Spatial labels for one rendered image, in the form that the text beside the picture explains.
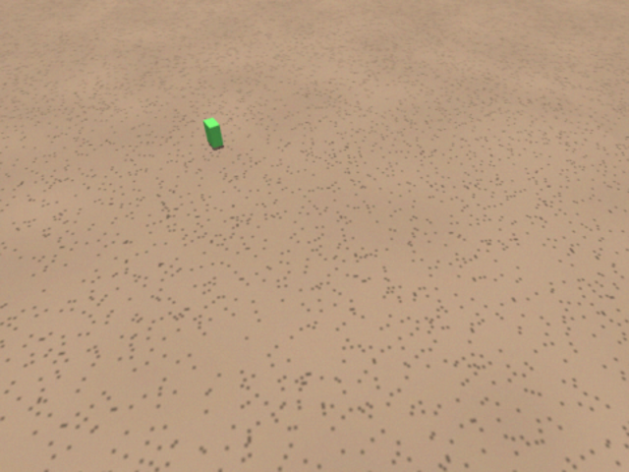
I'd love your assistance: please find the carton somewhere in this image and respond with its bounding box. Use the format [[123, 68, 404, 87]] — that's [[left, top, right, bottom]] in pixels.
[[203, 117, 223, 148]]

